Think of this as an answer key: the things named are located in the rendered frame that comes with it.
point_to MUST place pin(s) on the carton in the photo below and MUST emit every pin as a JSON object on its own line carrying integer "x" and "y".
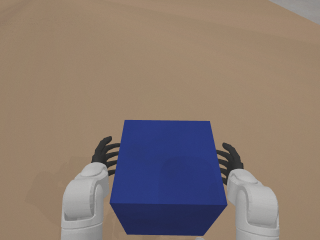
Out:
{"x": 167, "y": 179}

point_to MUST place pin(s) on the robot right hand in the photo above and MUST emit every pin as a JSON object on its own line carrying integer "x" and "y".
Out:
{"x": 234, "y": 161}

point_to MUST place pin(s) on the robot left hand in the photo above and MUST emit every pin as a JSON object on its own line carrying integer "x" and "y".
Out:
{"x": 100, "y": 155}

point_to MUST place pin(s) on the robot left forearm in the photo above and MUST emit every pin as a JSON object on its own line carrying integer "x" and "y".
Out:
{"x": 83, "y": 204}

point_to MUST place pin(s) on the robot right forearm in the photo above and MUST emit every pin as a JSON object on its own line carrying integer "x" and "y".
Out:
{"x": 256, "y": 207}

